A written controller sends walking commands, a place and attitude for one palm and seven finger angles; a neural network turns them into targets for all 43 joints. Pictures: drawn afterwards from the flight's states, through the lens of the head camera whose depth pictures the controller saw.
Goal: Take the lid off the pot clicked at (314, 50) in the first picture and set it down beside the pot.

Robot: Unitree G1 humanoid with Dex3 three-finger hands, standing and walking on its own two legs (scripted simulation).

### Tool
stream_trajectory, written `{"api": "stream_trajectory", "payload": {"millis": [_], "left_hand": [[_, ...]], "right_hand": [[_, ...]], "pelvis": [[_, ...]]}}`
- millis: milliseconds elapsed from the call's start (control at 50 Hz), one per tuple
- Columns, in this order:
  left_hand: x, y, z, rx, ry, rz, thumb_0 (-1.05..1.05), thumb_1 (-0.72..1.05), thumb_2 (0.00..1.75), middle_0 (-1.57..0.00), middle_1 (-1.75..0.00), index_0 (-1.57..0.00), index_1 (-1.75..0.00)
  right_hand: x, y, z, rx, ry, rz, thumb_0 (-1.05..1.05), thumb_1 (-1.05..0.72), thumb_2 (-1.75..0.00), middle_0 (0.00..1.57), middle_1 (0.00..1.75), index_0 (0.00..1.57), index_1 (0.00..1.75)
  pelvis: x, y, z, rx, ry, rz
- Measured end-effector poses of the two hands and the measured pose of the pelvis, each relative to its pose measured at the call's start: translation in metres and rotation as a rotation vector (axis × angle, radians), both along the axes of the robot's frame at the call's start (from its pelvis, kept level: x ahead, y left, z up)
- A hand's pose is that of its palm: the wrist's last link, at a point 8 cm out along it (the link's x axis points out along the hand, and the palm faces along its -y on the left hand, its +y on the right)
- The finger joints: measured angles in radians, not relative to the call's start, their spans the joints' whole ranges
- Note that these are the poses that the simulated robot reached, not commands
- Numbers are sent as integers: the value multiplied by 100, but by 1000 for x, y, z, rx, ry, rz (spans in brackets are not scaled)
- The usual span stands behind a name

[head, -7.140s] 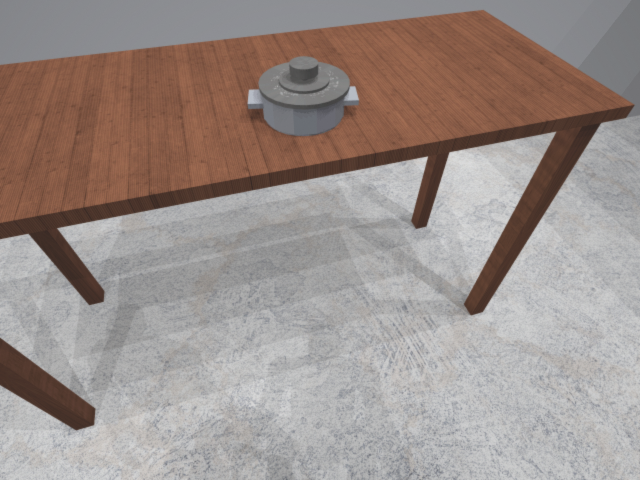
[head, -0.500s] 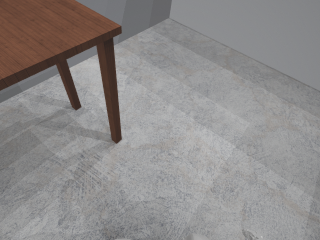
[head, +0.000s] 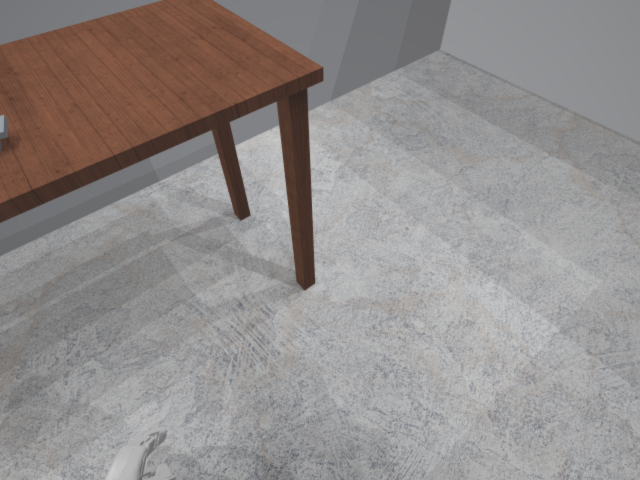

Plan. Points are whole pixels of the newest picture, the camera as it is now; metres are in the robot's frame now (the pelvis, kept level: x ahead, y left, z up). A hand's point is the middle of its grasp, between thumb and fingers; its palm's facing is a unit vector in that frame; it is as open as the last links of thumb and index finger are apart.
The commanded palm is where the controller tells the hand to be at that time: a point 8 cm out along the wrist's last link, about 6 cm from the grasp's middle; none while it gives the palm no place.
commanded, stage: turn to face it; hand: left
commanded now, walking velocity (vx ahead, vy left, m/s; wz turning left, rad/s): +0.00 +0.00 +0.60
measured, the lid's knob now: out of the picture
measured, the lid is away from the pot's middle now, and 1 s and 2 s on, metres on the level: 0.00 0.00 0.00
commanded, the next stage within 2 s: take the last steps up to it in 1.00 s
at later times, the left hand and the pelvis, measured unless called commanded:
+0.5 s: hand out of the picture -0.04 +0.24 -0.19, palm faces +0.34 -0.90 -0.27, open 7.4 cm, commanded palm none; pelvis +0.00 +0.02 -0.02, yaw +19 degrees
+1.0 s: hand out of the picture +0.00 +0.23 -0.14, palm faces +0.53 -0.79 -0.31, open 7.4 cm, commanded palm none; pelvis +0.03 +0.01 -0.01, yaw +33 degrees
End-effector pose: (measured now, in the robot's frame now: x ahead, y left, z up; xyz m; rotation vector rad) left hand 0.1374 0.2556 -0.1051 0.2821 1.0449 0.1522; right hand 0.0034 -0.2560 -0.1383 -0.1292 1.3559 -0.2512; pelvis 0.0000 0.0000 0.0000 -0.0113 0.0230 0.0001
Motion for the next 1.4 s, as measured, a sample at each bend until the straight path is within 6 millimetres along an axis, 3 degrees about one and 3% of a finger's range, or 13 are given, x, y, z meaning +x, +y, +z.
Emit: {"api": "stream_trajectory", "payload": {"millis": [140, 260, 360, 460, 520, 600, 720, 820, 920, 1020, 1140, 1320, 1400], "left_hand": [[-52, -15, 6, 21, 49, 95, 0, 90, 90, -20, -30, -20, -30], [-95, -18, -1, -12, 90, 201, 0, 90, 90, -20, -30, -20, -30], [-140, -9, -16, -49, 158, 298, 0, 90, 90, -20, -30, -20, -30], [-188, 18, -43, -84, 229, 411, 0, 90, 90, -20, -30, -20, -30], [-207, 35, -50, -82, 271, 468, 1, 90, 90, -20, -30, -20, -30], [-207, 49, -40, -77, 241, 518, 1, 91, 90, -20, -30, -20, -29], [-187, 58, -21, -53, 139, 549, 1, 91, 90, -20, -30, -20, -29], [-165, 52, -10, -24, 78, 560, 1, 91, 90, -20, -30, -20, -29], [-154, 33, -7, 15, 32, 571, 0, 91, 90, -20, -30, -20, -30], [-171, 5, -3, -9, 62, 627, 0, 90, 90, -20, -30, -20, -30], [-201, -20, -11, -75, 122, 690, 0, 90, 90, -20, -30, -20, -30], [-272, -31, -47, -203, 233, 811, 0, 90, 90, -20, -30, -20, -30], [-279, -21, -45, -233, 286, 802, 1, 91, 90, -20, -30, -20, -30]], "right_hand": [[30, -28, -6, 12, -24, 93, 1, -90, -90, 20, 30, 20, 30], [72, -29, 0, 6, -38, 207, 0, -91, -90, 19, 30, 19, 30], [124, -3, 6, -11, -81, 328, 1, -91, -90, 19, 30, 19, 30], [180, 44, 10, -41, -193, 470, 0, -91, -90, 19, 30, 19, 30], [197, 70, 19, -44, -240, 525, 0, -91, -90, 19, 30, 19, 30], [202, 91, 28, -44, -235, 578, 0, -90, -90, 20, 30, 20, 30], [200, 107, 23, -2, -194, 622, 0, -90, -90, 20, 30, 20, 30], [197, 102, 8, 37, -148, 630, 0, -90, -90, 20, 30, 20, 30], [203, 87, -16, 70, -109, 626, 0, -90, -90, 20, 30, 20, 30], [209, 79, -16, 68, -69, 656, 0, -90, -90, 20, 30, 20, 30], [210, 82, -5, 50, -38, 700, 0, -91, -90, 19, 30, 19, 30], [209, 130, 7, 15, -113, 795, 0, -91, -90, 19, 30, 19, 30], [192, 142, 16, 18, -110, 777, 0, -91, -90, 19, 30, 19, 30]], "pelvis": [[-5, -18, 2, 28, -28, 87], [-2, -18, 4, 54, -40, 175], [-2, -6, 1, 58, -30, 240], [-2, 19, -15, 28, -14, 307], [-3, 26, -16, 35, -15, 340], [0, 33, -5, 11, -17, 391], [6, 35, 2, 7, -24, 458], [16, 27, 0, 19, -29, 504], [28, 12, -11, 35, -31, 540], [29, 6, -4, 44, -40, 590], [28, 5, 2, 57, -30, 627], [17, 35, -7, 18, -31, 663], [24, 51, 1, 9, -36, 666]]}}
